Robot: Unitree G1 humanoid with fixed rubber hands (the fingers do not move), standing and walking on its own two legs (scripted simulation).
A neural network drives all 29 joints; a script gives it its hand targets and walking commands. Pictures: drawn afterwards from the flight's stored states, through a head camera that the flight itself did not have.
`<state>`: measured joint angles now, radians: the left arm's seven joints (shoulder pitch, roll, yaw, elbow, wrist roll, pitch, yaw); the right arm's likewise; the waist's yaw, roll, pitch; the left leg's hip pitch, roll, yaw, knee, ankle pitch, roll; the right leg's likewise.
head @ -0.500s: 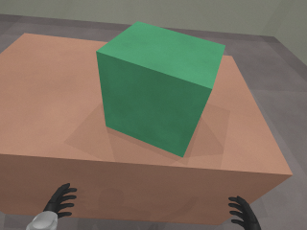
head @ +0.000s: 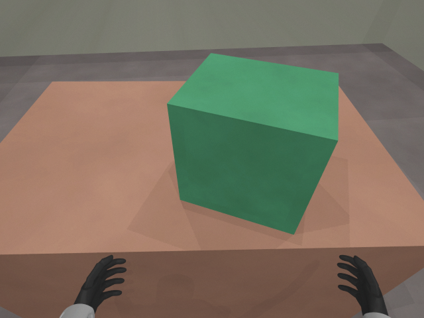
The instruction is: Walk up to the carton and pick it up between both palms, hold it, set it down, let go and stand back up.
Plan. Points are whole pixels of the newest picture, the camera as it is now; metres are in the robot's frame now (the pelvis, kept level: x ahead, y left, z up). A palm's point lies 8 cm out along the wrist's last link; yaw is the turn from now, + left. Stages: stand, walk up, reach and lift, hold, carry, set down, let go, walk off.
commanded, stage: reach and lift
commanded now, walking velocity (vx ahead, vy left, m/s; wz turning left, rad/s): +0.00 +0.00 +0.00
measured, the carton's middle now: (251, 142) +0.49 -0.04 +0.07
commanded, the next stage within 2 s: none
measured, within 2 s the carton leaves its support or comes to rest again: neither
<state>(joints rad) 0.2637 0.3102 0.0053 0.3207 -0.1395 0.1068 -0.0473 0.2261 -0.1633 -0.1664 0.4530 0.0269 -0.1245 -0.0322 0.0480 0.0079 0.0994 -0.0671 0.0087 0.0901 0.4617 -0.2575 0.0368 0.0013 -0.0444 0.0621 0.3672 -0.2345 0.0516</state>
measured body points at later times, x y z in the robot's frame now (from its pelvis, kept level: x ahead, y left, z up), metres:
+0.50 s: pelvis +0.01 +0.00 +0.00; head +0.00 +0.01 +0.45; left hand +0.20 +0.28 +0.01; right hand +0.23 -0.22 +0.01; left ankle +0.01 +0.09 -0.74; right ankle -0.01 -0.17 -0.74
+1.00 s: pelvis +0.01 -0.02 +0.00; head +0.01 +0.02 +0.45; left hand +0.26 +0.29 +0.05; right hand +0.26 -0.22 +0.06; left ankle +0.01 +0.09 -0.74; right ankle -0.01 -0.17 -0.74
